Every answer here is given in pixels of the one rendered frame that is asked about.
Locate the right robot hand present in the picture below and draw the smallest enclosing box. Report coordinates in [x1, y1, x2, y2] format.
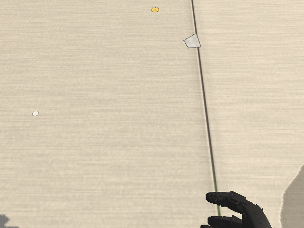
[200, 191, 272, 228]

